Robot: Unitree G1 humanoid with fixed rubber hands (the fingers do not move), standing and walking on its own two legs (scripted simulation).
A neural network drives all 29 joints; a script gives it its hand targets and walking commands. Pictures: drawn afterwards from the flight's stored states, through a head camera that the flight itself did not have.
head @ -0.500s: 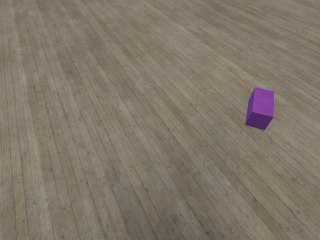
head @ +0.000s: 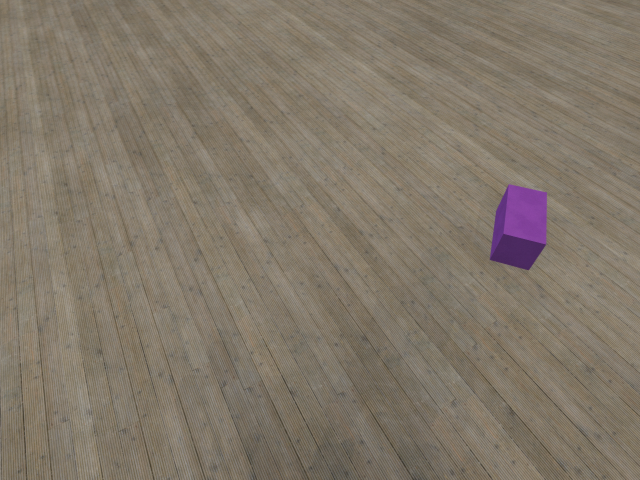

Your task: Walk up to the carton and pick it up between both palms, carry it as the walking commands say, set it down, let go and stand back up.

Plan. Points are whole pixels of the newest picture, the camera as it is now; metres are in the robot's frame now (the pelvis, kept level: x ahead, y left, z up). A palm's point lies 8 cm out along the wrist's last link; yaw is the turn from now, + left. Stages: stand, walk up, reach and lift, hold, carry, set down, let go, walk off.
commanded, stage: walk up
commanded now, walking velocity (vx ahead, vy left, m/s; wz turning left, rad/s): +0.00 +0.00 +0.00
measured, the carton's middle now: (518, 226) +1.11 -0.73 -0.69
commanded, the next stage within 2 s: none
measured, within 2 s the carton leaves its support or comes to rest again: neither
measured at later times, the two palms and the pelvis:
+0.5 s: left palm (243, 331) +0.33 +0.16 -0.08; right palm out of the picture +0.05 -0.43 -0.13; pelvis +0.07 -0.09 -0.06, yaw -22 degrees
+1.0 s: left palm (359, 252) +0.50 -0.03 -0.10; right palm out of the picture +0.02 -0.46 -0.13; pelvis +0.18 -0.17 -0.07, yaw -37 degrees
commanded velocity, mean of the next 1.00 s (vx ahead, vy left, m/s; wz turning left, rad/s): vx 0.00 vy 0.00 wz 0.00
